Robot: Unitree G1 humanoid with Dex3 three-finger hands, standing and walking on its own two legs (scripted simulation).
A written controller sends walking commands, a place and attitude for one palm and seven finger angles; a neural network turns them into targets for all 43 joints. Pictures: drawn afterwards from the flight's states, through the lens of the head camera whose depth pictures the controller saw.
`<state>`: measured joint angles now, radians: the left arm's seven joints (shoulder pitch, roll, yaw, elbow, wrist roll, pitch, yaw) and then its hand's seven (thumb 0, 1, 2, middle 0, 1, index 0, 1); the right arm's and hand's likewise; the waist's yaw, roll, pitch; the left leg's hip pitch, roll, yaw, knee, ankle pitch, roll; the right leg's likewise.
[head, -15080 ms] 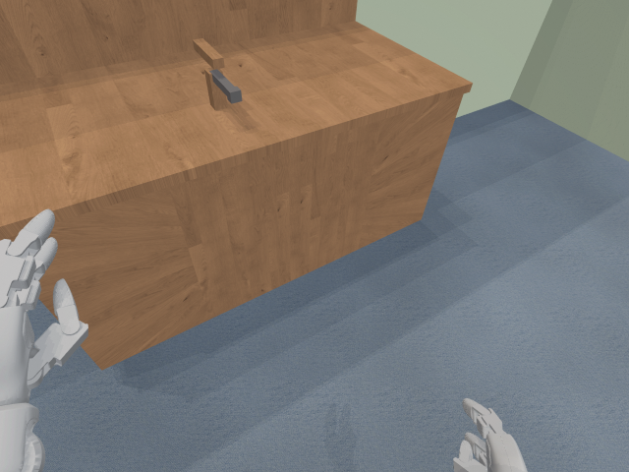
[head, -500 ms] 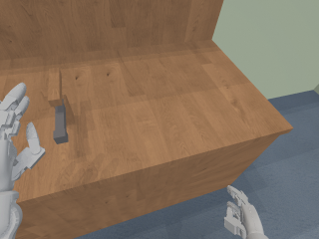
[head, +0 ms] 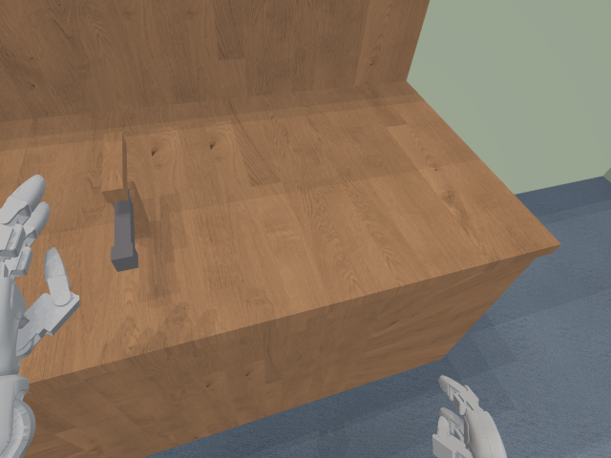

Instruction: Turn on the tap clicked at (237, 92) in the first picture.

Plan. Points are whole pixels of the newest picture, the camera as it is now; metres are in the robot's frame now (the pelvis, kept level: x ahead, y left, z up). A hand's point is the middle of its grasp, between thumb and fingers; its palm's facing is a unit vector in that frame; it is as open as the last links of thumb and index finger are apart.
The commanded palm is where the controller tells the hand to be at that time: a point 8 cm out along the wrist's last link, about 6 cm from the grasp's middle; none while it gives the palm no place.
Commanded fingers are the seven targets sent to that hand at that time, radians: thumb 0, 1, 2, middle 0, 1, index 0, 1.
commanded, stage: look again from close up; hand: left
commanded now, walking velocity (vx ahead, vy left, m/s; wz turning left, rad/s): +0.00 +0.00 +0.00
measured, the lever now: (124, 257) +0.35 +0.29 +0.03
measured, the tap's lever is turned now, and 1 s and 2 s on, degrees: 0 0 0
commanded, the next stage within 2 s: come to a stop and stand still in 0.10 s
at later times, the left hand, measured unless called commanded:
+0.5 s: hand (64, 265) +0.23 +0.26 +0.18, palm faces +0.45 -0.81 -0.37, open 7.4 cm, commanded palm +0.15 +0.26 +0.17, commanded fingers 0.00 0.90 0.90 -0.20 -0.30 -0.20 -0.30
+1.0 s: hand (93, 285) +0.23 +0.23 +0.16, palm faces +0.37 -0.87 -0.32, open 7.4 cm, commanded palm +0.17 +0.27 +0.17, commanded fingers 0.00 0.90 0.90 -0.20 -0.30 -0.20 -0.30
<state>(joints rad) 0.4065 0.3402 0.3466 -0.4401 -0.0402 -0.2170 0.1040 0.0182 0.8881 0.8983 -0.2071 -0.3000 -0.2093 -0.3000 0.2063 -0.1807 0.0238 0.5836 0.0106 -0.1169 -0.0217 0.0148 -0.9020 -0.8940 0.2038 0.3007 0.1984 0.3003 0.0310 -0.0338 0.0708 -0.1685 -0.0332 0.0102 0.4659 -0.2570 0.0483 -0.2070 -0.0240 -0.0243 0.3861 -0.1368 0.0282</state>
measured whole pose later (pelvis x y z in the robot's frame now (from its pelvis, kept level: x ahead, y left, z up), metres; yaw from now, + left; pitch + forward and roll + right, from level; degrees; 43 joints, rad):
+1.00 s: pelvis +0.00 -0.01 +0.00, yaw +0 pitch -2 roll -1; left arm 0.37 0.34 0.33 -0.43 -0.04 -0.27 0.10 0.02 0.89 0.90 -0.21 -0.30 -0.21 -0.30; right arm 0.18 -0.18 0.02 0.58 0.01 -0.18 -0.01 0.01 -0.90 -0.89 0.20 0.30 0.20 0.30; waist 0.03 -0.04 0.07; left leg -0.18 -0.03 0.01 0.48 -0.27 0.04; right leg -0.23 -0.02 -0.02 0.41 -0.15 0.02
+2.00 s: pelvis -0.02 -0.05 -0.02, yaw +1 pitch -1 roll +1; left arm 0.38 0.33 0.29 -0.37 -0.09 -0.09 0.10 0.02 0.89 0.90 -0.21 -0.30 -0.21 -0.30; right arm 0.15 -0.22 0.03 0.61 0.00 -0.15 -0.02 0.01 -0.90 -0.89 0.20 0.30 0.20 0.30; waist 0.06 -0.02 0.01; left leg -0.30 -0.02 -0.02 0.62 -0.30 -0.01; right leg -0.38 0.01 -0.01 0.65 -0.25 -0.04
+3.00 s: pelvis +0.02 -0.03 -0.02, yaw +5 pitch +2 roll +0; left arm 0.51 0.22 0.23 -0.48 -0.18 -0.01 0.14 0.02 0.89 0.90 -0.20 -0.30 -0.20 -0.30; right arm 0.20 -0.22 0.04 0.62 0.02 -0.24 -0.08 0.02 -0.90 -0.89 0.20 0.30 0.20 0.30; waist 0.09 0.04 -0.06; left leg -0.34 -0.03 -0.07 0.69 -0.38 0.00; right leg -0.38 -0.01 -0.07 0.68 -0.33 -0.02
